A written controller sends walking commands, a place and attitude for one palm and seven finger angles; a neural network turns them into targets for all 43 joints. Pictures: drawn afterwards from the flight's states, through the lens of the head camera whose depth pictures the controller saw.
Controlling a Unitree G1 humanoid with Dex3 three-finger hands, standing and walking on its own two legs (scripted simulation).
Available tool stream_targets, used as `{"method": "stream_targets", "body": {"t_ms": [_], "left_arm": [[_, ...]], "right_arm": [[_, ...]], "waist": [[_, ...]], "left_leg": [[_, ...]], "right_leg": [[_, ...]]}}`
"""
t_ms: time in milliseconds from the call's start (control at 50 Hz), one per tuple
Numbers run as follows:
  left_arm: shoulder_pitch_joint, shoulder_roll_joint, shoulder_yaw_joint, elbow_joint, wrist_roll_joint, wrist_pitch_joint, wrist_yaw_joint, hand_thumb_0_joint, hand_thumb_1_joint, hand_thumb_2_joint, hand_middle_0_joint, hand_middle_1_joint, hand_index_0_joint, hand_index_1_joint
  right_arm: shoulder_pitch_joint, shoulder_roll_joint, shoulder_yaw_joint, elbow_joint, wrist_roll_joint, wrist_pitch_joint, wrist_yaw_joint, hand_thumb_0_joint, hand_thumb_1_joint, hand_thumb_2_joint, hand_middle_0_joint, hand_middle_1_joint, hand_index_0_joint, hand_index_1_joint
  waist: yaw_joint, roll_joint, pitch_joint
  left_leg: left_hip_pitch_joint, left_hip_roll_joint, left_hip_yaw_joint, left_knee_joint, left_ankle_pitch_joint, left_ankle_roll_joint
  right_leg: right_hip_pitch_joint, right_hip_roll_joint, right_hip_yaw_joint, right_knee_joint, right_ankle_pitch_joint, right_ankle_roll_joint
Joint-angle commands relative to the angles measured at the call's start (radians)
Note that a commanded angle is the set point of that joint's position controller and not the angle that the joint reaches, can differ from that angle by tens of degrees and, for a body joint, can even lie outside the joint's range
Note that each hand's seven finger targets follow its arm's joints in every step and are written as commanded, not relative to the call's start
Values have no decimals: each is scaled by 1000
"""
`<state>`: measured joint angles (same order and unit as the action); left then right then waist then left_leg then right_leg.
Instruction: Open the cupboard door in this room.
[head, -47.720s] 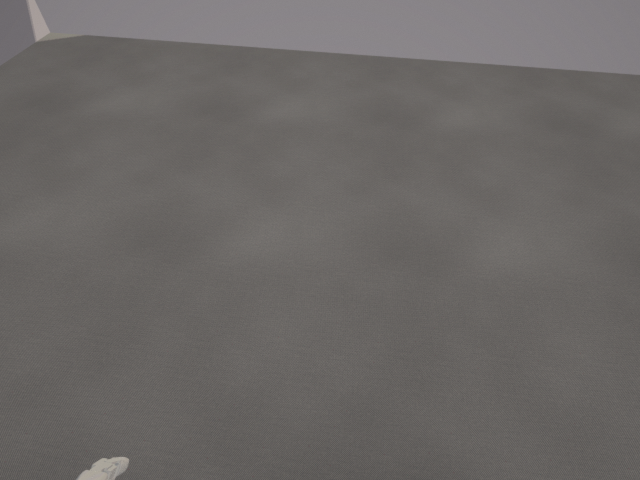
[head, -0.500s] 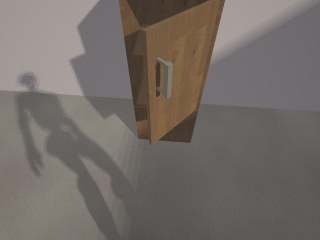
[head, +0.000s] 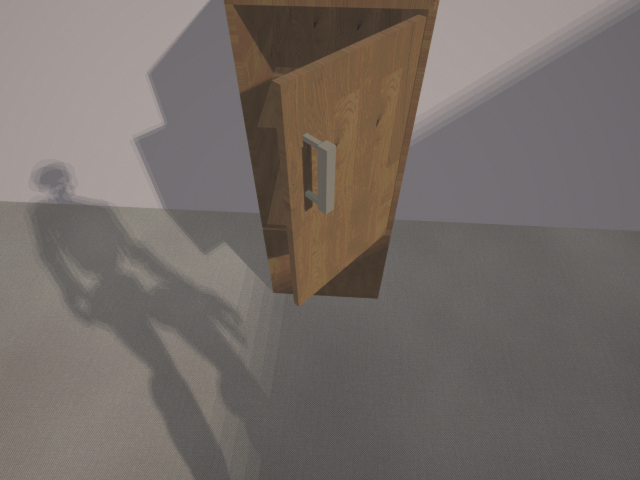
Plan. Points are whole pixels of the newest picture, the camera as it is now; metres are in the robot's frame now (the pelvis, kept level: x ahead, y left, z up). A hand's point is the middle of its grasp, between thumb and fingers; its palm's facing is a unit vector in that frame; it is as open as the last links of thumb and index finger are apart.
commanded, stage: look to check the result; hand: left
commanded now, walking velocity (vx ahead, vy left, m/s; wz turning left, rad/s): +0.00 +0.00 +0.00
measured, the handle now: (317, 174) +0.58 +0.04 +0.04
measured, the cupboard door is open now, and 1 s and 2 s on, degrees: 49 49 49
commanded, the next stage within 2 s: walk to a spot facing it in 0.60 s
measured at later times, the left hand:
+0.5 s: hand out of the picture +0.08 +0.22 -0.16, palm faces -0.01 -0.95 -0.31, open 7.4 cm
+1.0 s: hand out of the picture +0.08 +0.19 -0.18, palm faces -0.08 -0.97 -0.25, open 7.4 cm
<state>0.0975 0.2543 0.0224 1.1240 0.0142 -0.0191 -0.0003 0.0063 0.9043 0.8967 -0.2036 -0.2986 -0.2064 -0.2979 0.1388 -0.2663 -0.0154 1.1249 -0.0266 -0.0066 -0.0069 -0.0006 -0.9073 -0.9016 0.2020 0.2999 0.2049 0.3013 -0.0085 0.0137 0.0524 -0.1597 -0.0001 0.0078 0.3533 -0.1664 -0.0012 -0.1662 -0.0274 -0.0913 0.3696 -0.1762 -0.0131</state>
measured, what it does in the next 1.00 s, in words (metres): stands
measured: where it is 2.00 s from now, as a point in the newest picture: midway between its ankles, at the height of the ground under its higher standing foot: outside the picture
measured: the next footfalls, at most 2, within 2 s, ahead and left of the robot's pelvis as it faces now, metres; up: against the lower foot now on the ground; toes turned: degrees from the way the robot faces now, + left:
left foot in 1.66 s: +0.11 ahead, +0.10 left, +0.00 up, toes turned -30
right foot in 1.94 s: -0.03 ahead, -0.18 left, +0.00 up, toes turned -38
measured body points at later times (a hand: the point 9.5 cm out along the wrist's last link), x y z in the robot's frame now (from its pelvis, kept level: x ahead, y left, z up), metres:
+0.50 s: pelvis +0.02 -0.01 +0.00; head +0.04 -0.02 +0.45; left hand +0.08 +0.27 -0.14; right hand +0.08 -0.28 -0.15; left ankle +0.02 +0.12 -0.75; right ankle +0.02 -0.11 -0.75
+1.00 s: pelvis +0.02 -0.01 -0.01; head +0.05 -0.02 +0.44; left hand +0.09 +0.24 -0.16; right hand +0.04 -0.26 -0.16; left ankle +0.02 +0.12 -0.75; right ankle +0.02 -0.11 -0.75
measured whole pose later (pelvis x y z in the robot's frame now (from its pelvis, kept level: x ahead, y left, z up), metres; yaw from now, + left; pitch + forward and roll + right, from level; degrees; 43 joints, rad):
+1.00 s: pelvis +0.02 -0.01 -0.01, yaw -7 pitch -1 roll +1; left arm 0.17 0.22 0.05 1.08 0.02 0.05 0.00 0.01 0.90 0.90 -0.20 -0.30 -0.21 -0.30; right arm 0.17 -0.21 -0.03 1.06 -0.03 0.02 -0.04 0.00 -0.91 -0.90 0.20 0.30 0.21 0.30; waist 0.01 0.00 0.08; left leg -0.17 0.05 0.11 0.46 -0.27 -0.02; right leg -0.24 0.03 0.01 0.50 -0.25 -0.03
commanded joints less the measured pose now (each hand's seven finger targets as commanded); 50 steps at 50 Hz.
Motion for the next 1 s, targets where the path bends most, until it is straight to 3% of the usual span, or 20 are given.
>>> {"method": "stream_targets", "body": {"t_ms": [0,240,360,560,640,720,780,820,920,960,980], "left_arm": [[6,202,32,-39,-1,-15,17,0,900,900,-200,-300,-200,-300],[0,221,27,-27,-4,-19,18,0,900,900,-200,-300,-200,-300],[10,221,26,-23,-4,-17,20,0,900,900,-200,-300,-200,-300],[19,217,25,-21,-4,-19,21,0,900,900,-200,-300,-200,-300],[18,210,24,-22,-4,-19,22,0,900,900,-200,-300,-200,-300],[20,205,24,-23,-5,-17,21,0,900,900,-200,-300,-200,-300],[54,125,18,-27,-4,10,26,0,900,900,-200,-300,-200,-300],[65,136,32,-44,-2,23,24,0,900,900,-200,-300,-200,-300],[72,136,59,-117,5,49,12,0,900,900,-200,-300,-200,-300],[74,114,63,-144,6,56,5,0,900,900,-200,-300,-200,-300],[70,103,65,-159,8,60,1,0,900,900,-200,-300,-200,-300]], "right_arm": [[-3,-166,-20,-41,4,-12,-10,0,-900,-900,200,300,200,300],[-21,-196,-17,-38,7,-9,-11,0,-900,-900,200,300,200,300],[-26,-197,-15,-37,9,-8,-12,0,-900,-900,200,300,200,300],[-17,-187,-14,-33,9,-8,-13,0,-900,-900,200,300,200,300],[-14,-182,-14,-30,7,-11,-14,0,-900,-900,200,300,200,300],[-6,-174,-12,-27,6,-10,-16,0,-900,-900,200,300,200,300],[58,-80,-3,-20,4,9,-24,0,-900,-900,200,300,200,300],[78,-91,-15,-34,4,17,-31,0,-900,-900,200,300,200,300],[97,-110,-47,-100,4,25,-45,0,-900,-900,200,300,200,300],[97,-129,-58,-122,2,24,-47,0,-900,-900,200,300,200,300],[106,-137,-64,-129,-1,23,-49,0,-900,-900,200,300,200,300]], "waist": [[4,7,-63],[1,-12,-88],[5,6,-74],[6,-26,-70],[4,-5,-75],[5,-9,-59],[-3,-14,-59],[-3,-23,-64],[-8,-2,-62],[-3,62,-53],[-7,99,-50]], "left_leg": [[2,108,-90,-68,109,23],[48,116,-83,-75,138,19],[54,117,-78,-78,142,20],[62,117,-75,-83,150,19],[65,119,-73,-85,169,17],[62,121,-65,-85,148,15],[58,127,-18,-27,145,1],[41,132,10,15,126,-1],[28,172,25,61,85,19],[40,226,-19,28,60,50],[31,275,-60,-3,58,79]], "right_leg": [[51,-114,116,-87,68,-32],[77,-116,118,-103,133,-33],[72,-114,116,-108,135,-33],[77,-112,114,-112,161,-31],[88,-114,115,-106,185,-32],[74,-110,122,-110,170,-33],[39,-108,141,-58,233,-26],[26,-103,166,-14,272,-34],[-70,-67,193,99,266,-42],[-144,-21,170,182,166,-28],[-170,5,144,260,80,-18]]}}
